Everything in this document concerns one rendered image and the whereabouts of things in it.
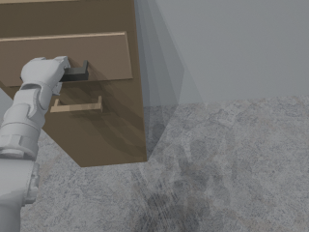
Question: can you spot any handle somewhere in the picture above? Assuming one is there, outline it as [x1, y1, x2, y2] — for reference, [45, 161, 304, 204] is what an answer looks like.
[19, 60, 89, 82]
[50, 102, 103, 117]

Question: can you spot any robot left forearm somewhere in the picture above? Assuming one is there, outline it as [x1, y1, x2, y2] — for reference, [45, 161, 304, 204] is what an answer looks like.
[0, 80, 52, 162]

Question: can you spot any drawer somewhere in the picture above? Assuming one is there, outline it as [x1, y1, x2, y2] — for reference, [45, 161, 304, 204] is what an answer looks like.
[0, 31, 131, 87]

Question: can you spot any robot left upper arm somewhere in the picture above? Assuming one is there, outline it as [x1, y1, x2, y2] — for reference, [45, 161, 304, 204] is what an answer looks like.
[0, 159, 41, 232]

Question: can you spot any robot left hand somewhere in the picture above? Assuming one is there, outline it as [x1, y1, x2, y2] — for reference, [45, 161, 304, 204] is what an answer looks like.
[20, 56, 70, 96]

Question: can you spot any cabinet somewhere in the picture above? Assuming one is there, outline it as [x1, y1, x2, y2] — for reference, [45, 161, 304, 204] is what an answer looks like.
[0, 0, 148, 168]

